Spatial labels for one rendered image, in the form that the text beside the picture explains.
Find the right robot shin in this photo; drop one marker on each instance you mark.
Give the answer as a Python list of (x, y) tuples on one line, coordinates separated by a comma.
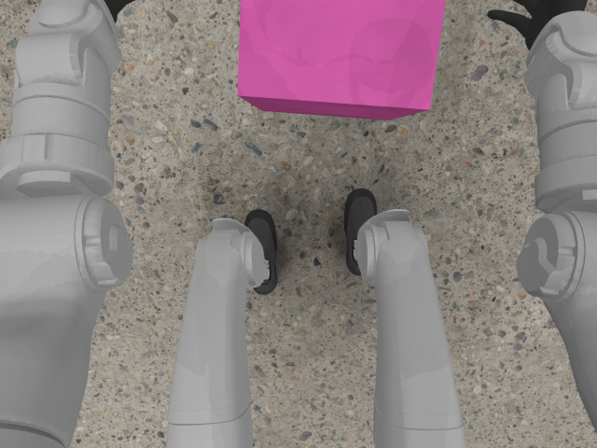
[(390, 215)]

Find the carton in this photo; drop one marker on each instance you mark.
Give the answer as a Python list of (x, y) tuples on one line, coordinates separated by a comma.
[(367, 59)]

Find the left robot hand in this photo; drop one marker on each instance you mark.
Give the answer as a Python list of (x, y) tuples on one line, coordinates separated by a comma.
[(115, 6)]

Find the robot left foot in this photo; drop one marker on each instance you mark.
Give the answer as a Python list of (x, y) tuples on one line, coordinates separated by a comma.
[(261, 224)]

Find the right robot hand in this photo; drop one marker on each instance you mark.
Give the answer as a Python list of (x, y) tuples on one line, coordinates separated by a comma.
[(542, 11)]

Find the robot right upper arm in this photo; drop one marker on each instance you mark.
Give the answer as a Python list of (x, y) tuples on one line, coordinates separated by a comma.
[(558, 264)]

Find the left robot forearm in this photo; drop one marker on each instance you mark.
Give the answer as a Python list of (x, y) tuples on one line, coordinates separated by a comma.
[(61, 103)]

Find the robot left upper arm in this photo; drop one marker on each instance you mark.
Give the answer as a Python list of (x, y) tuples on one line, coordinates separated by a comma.
[(59, 255)]

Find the right robot forearm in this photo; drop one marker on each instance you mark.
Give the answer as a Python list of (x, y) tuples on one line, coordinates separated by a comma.
[(562, 77)]

